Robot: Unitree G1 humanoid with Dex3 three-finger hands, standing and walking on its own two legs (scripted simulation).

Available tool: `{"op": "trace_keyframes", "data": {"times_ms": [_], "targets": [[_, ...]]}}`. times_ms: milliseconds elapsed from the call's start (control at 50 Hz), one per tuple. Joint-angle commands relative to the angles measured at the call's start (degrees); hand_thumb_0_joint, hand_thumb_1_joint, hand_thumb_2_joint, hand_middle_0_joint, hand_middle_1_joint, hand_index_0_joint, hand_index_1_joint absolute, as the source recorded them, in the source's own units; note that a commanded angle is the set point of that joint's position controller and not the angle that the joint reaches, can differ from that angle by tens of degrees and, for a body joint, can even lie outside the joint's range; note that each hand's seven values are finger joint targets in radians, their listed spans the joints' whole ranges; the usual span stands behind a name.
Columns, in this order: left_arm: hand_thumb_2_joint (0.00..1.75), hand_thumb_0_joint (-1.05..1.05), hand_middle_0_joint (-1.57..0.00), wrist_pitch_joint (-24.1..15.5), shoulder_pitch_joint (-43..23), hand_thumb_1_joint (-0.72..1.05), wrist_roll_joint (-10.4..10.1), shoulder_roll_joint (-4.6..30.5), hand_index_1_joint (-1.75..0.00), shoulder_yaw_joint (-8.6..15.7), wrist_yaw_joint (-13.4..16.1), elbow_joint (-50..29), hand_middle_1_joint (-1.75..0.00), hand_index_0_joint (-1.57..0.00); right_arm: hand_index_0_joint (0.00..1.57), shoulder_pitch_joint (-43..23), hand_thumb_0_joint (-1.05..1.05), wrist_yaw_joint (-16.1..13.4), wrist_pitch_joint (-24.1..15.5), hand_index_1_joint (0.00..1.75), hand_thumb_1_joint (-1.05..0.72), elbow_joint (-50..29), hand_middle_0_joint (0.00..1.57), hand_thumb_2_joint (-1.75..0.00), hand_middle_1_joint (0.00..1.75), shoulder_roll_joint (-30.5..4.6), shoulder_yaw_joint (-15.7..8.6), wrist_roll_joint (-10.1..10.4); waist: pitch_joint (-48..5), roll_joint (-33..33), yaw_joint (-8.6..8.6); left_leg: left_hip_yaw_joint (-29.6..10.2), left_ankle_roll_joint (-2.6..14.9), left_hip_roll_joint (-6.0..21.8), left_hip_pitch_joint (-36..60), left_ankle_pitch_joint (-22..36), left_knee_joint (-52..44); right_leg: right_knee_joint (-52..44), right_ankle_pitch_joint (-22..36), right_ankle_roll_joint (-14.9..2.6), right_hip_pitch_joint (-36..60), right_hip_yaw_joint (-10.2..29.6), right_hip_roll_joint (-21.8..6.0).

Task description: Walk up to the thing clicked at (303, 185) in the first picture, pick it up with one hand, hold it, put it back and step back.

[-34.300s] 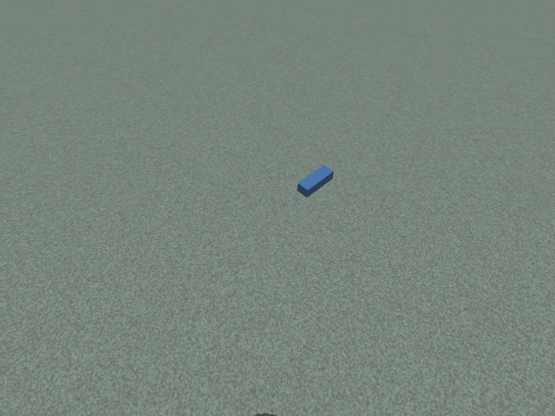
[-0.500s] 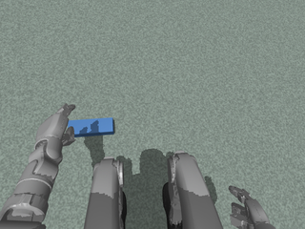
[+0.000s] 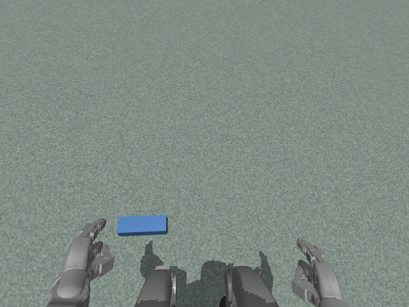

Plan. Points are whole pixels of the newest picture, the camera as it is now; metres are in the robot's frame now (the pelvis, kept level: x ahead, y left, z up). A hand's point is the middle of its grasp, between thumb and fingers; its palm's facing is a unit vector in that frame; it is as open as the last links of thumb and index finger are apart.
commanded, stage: home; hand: left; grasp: from above
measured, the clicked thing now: (143, 225) +0.46 +0.21 -0.62
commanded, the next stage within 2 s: none
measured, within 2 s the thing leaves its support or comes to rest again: neither
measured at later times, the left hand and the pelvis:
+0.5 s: hand (84, 276) +0.19 +0.19 +0.03, palm faces +0.07 -0.98 -0.19, open 7.4 cm; pelvis +0.04 +0.00 +0.07, yaw +1 degrees
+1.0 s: hand (85, 275) +0.20 +0.18 +0.02, palm faces +0.06 -0.98 -0.19, open 7.4 cm; pelvis +0.04 +0.00 +0.07, yaw +1 degrees
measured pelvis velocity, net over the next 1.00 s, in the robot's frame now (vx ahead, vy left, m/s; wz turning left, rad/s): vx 0.04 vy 0.00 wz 0.02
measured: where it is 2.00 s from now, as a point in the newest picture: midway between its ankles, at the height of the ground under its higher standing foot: outside the picture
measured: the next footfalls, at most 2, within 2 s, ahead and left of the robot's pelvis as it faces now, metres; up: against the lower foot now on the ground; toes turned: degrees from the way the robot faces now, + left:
none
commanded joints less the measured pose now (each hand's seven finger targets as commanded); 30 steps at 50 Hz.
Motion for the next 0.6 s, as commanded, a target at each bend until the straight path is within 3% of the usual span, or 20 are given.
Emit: {"op": "trace_keyframes", "data": {"times_ms": [0, 20, 100, 200, 260, 320, 400, 580], "targets": [[0.90, 0.00, -0.20, 0.35, 2.65, 0.90, -2.16, 5.06, -0.30, 4.48, 0.49, -14.94, -0.30, -0.20, 0.20, 1.43, 0.00, -2.68, -3.84, 0.30, -0.90, -8.73, 0.20, -0.90, 0.30, -8.00, -3.26, -0.08, -14.52, 2.84, 0.20, -1.37, 0.43, 0.03, 20.42, 11.79, -18.75, -16.85, 10.82, -1.12, 18.30, 0.85, 0.77], [0.90, 0.00, -0.20, 0.83, 3.43, 0.90, -2.51, 4.49, -0.30, 4.05, 0.23, -16.28, -0.30, -0.20, 0.20, 1.83, 0.00, -2.92, -4.03, 0.30, -0.90, -9.00, 0.20, -0.90, 0.30, -7.94, -3.23, -0.22, -13.73, 3.06, -0.25, -1.30, 0.32, 0.14, 21.64, 12.85, -20.05, -17.96, 11.69, -1.08, 19.45, 0.66, 0.88], [0.90, 0.00, -0.20, 3.09, 10.77, 0.90, -3.51, 3.79, -0.30, 4.20, -0.34, -20.82, -0.30, -0.20, 0.20, 3.48, 0.00, -3.96, -4.89, 0.30, -0.90, -10.45, 0.20, -0.90, 0.30, -7.29, -3.08, -0.55, -9.77, 2.35, 0.66, -0.88, 0.25, -0.07, 25.71, 16.19, -24.36, -23.32, 14.48, -0.85, 25.68, 0.21, 0.98], [0.90, 0.00, -0.20, 4.60, 16.35, 0.90, -3.17, 3.49, -0.30, 3.43, -1.53, -25.42, -0.30, -0.20, 0.20, 4.17, 0.00, -4.67, -6.35, 0.30, -0.90, -11.30, 0.20, -0.90, 0.30, -7.33, -3.44, -1.01, -6.89, 1.64, 0.57, -0.82, 0.28, 0.00, 29.42, 20.61, -27.04, -26.17, 17.72, -0.83, 28.94, -0.35, 1.26], [0.90, 0.00, -0.20, 5.08, 17.80, 0.90, -3.34, 3.47, -0.30, 3.91, -2.35, -27.21, -0.30, -0.20, 0.20, 3.92, 0.00, -4.73, -7.08, 0.30, -0.90, -11.73, 0.20, -0.90, 0.30, -7.45, -3.67, -1.28, -3.85, 1.26, 1.04, -0.80, 0.62, -0.09, 29.58, 18.80, -28.70, -28.03, 16.26, -0.71, 29.54, -0.55, 1.26], [0.90, 0.00, -0.20, 5.31, 16.78, 0.90, -3.14, 3.52, -0.30, 3.23, -3.27, -27.60, -0.30, -0.20, 0.20, 3.65, 0.00, -4.81, -8.04, 0.30, -0.90, -11.50, 0.20, -0.90, 0.30, -7.96, -3.89, -1.47, -1.69, 0.82, 0.31, -0.72, 0.53, 0.06, 30.12, 16.77, -30.10, -28.79, 14.03, -0.66, 28.93, -0.87, 1.31], [0.90, 0.00, -0.20, 5.07, 16.25, 0.90, -2.96, 3.40, -0.30, 3.49, -4.01, -26.27, -0.30, -0.20, 0.20, 3.31, 0.00, -4.76, -9.05, 0.30, -0.90, -11.37, 0.20, -0.90, 0.30, -8.23, -4.04, -1.71, -0.07, -0.56, 0.69, -0.77, 0.70, 0.09, 30.14, 16.07, -30.16, -29.09, 13.42, -0.45, 29.26, -0.90, 1.11], [0.90, 0.00, -0.20, 4.35, 15.70, 0.90, -2.00, 4.41, -0.30, 3.87, -4.08, -27.82, -0.30, -0.20, 0.20, 2.26, 0.00, -4.61, -10.09, 0.30, -0.90, -11.05, 0.20, -0.90, 0.30, -8.16, -4.09, -2.07, -1.17, 1.96, 1.39, -0.38, 0.50, -0.25, 31.20, 15.18, -30.41, -29.40, 12.90, -0.47, 30.01, -0.36, 0.89]]}}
